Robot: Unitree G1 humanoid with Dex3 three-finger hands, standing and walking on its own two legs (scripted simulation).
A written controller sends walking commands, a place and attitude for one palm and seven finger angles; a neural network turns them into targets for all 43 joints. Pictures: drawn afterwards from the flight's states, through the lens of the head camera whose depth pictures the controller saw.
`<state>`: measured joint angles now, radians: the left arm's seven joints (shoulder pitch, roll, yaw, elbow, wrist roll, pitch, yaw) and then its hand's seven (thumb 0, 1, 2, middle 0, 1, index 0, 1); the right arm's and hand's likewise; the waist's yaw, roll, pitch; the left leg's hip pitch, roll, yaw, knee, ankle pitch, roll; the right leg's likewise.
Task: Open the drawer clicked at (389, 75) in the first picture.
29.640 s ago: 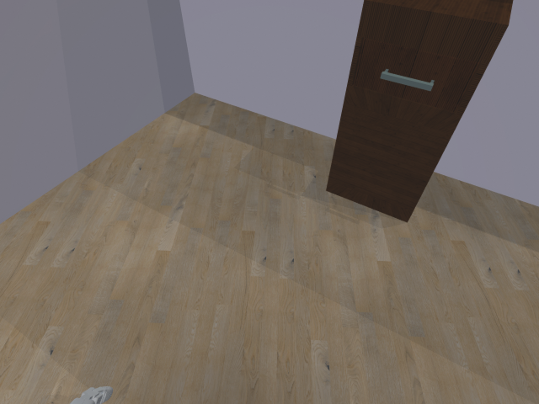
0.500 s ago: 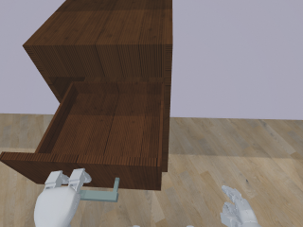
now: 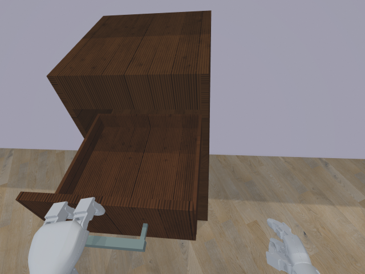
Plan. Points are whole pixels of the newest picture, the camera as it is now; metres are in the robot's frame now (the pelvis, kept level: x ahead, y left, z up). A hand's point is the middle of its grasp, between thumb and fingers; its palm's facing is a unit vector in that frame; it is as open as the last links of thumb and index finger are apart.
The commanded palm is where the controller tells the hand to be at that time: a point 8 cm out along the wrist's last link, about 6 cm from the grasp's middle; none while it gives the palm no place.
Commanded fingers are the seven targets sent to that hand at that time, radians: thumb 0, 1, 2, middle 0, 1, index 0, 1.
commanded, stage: lift the hand off the handle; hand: left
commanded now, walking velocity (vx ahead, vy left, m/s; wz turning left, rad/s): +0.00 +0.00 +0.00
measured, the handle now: (108, 233) +0.21 +0.21 -0.03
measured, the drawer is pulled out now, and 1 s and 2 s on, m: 0.30 0.30 0.30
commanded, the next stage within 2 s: draw the hand back to the body in 0.56 s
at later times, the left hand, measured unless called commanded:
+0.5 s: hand (63, 228) +0.17 +0.22 +0.12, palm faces +0.10 -0.14 -0.98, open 13.8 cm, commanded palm +0.14 +0.22 +0.17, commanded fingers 0.00 -0.50 0.30 -0.30 -1.20 -0.30 -1.20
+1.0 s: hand (47, 219) +0.18 +0.25 +0.13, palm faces +0.09 -0.14 -0.99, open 13.8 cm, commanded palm +0.14 +0.24 +0.18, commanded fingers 0.00 -0.50 0.30 -0.30 -1.20 -0.30 -1.20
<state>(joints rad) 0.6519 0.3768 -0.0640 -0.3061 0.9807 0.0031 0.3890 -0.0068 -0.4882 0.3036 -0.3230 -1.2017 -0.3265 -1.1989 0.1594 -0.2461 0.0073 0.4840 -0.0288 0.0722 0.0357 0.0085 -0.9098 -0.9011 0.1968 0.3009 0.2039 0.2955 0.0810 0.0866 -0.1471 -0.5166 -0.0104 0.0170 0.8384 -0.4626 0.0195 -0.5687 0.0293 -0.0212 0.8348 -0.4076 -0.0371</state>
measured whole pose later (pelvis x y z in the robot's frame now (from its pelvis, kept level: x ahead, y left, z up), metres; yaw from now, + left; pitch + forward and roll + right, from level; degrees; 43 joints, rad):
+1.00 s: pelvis +0.01 +0.03 +0.03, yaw +0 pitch +2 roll -1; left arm 0.62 0.46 0.01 -0.53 0.89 0.07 0.17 -0.01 -0.49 0.30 -0.32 -1.20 -0.32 -1.20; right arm 0.16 -0.25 0.04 0.47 0.01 0.11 0.04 0.01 -0.91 -0.90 0.20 0.30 0.20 0.30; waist 0.11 0.11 -0.08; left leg -0.28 -0.02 0.02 0.62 -0.38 0.05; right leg -0.32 0.02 -0.01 0.58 -0.31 0.00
